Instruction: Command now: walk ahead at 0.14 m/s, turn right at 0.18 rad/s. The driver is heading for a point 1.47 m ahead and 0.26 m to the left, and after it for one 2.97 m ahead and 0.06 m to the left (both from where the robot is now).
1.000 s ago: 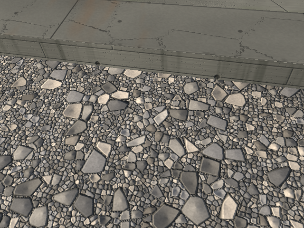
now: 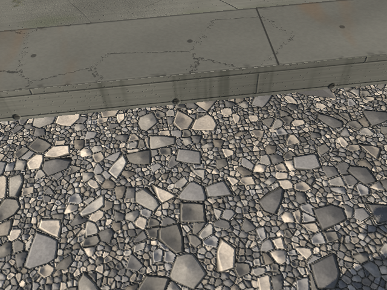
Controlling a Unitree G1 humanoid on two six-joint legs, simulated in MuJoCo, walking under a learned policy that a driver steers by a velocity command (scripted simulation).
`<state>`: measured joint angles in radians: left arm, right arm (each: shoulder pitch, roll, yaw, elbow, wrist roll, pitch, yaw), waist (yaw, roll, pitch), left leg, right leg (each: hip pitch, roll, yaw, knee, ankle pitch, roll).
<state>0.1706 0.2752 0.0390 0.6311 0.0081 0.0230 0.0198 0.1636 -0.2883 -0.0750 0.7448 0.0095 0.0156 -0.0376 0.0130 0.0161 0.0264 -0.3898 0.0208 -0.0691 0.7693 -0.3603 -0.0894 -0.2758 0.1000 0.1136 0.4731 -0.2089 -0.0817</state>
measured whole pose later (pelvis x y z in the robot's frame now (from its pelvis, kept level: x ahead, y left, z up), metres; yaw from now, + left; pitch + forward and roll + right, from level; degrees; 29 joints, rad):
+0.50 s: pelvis +0.16 +0.00 -0.01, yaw +11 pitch +2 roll -1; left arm 0.04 0.29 0.05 0.61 -0.02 -0.11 -0.03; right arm 0.49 -0.28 -0.06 0.79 0.03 -0.03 -0.02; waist -0.10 -0.01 0.02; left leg -0.03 0.00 -0.22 0.45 -0.45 -0.01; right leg -0.41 0.02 0.03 0.48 -0.12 0.00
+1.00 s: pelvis +0.40 +0.10 -0.02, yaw +20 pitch +2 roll -2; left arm 0.43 0.30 0.06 0.88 -0.02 -0.06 -0.01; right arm 0.02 -0.27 -0.02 0.59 0.00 -0.07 0.03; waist 0.08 0.02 0.06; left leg -0.52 0.02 0.03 0.59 -0.09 0.07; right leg -0.02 -0.05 -0.06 0.63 -0.50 0.02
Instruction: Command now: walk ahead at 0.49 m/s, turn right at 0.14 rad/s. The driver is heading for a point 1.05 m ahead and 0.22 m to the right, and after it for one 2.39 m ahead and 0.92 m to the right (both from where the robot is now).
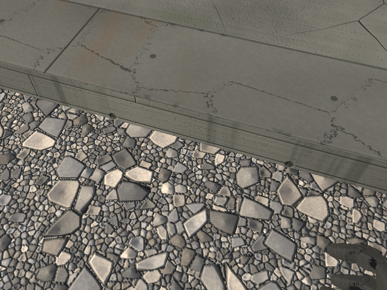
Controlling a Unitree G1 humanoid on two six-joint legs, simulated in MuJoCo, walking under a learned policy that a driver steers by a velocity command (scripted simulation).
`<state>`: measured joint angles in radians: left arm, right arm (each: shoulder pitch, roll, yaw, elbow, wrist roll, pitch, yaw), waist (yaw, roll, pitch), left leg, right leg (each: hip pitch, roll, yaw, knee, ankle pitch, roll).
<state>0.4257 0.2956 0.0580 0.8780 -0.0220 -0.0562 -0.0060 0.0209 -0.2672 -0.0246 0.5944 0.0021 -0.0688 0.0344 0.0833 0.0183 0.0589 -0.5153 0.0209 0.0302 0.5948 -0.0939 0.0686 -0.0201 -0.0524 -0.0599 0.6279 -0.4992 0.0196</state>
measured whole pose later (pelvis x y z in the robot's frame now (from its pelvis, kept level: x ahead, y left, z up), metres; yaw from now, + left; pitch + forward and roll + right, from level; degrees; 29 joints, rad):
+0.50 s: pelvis +0.27 -0.04 +0.00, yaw -15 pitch +1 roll +2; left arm 0.08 0.26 0.04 0.69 0.05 -0.01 -0.07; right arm 0.35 -0.28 -0.06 0.85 -0.03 -0.06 -0.01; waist -0.05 -0.01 0.05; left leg 0.09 0.05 0.30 0.43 -0.47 -0.03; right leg -0.50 -0.01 -0.09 0.58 -0.15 -0.12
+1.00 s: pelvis +0.55 -0.11 +0.01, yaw -18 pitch +1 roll -2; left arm 0.35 0.27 0.03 0.92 0.03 -0.08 0.00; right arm 0.13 -0.26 -0.02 0.79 -0.03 -0.04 0.04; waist 0.04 0.03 0.04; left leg -0.51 0.02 0.06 0.58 -0.10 0.07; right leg 0.13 0.10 -0.02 0.21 -0.35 -0.07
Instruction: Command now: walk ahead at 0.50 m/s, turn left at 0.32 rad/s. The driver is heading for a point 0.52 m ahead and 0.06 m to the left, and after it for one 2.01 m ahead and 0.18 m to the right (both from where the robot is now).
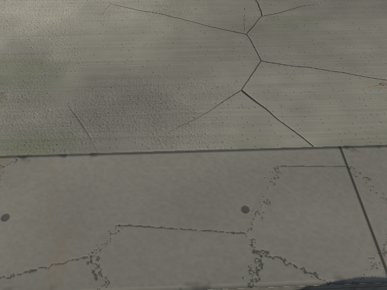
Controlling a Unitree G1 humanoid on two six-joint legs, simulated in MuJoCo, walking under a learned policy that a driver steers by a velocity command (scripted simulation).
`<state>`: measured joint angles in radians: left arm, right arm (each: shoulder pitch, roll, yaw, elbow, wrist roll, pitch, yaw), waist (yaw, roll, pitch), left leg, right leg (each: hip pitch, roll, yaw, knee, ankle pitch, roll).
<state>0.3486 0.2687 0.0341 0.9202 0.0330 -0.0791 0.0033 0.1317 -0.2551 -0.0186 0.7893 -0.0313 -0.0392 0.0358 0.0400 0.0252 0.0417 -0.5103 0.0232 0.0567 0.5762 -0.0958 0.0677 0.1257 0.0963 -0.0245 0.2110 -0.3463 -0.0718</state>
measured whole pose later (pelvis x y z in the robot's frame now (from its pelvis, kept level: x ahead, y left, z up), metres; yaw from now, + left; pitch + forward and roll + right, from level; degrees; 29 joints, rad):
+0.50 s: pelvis +0.23 +0.03 +0.01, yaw +14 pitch +3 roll +0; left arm 0.08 0.21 -0.01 0.70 0.06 0.00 0.03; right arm 0.46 -0.25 -0.05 0.87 -0.04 -0.08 -0.03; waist -0.05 -0.01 -0.04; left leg -0.09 -0.14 -0.16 0.34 -0.29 0.12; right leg -1.03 -0.03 -0.01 2.03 -0.68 -0.03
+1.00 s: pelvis +0.48 -0.01 +0.18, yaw +4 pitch +3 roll +2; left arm 0.36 0.18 0.01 0.84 -0.01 -0.04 0.02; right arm 0.04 -0.18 0.04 0.58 -0.04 -0.07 -0.03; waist 0.03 0.02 0.03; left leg -0.90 0.00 -0.05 1.34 -0.13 0.04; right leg -0.38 0.14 0.08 0.57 -0.22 -0.12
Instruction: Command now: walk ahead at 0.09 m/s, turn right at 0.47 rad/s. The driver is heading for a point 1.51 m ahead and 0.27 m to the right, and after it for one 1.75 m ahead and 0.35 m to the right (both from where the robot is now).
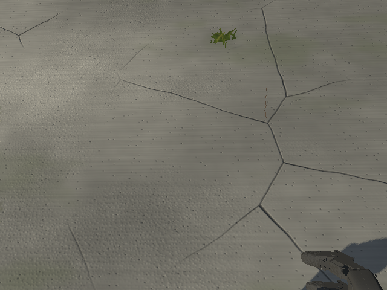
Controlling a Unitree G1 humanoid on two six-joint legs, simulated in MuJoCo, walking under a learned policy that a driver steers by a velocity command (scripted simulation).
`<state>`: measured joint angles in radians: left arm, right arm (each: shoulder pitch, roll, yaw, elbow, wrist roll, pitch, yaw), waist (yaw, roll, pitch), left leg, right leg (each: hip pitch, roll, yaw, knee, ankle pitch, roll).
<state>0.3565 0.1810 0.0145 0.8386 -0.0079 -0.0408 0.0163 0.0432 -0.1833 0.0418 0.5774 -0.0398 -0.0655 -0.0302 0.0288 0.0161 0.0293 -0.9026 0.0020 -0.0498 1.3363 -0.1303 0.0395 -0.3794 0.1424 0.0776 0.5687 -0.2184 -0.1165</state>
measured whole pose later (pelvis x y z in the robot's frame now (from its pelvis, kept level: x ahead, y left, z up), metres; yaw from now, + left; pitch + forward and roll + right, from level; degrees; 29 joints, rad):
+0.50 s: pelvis +0.14 +0.05 +0.01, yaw -20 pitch +1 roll +0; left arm 0.21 0.33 0.06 0.64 -0.02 0.06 0.04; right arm 0.07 -0.24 -0.03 0.59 -0.02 -0.02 -0.05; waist 0.01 -0.03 0.04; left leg -0.36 -0.04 -0.02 0.49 -0.16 0.04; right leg -0.49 0.13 0.13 1.26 -0.52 0.08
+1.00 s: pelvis +0.14 +0.02 +0.00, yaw -21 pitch -1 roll +0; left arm 0.21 0.19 0.00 0.70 0.02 -0.01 0.01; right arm 0.25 -0.22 -0.02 0.74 -0.02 0.00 -0.02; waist -0.03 0.01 0.00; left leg -0.30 -0.01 -0.01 0.50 -0.19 -0.01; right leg -0.21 0.01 0.02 0.54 -0.31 -0.01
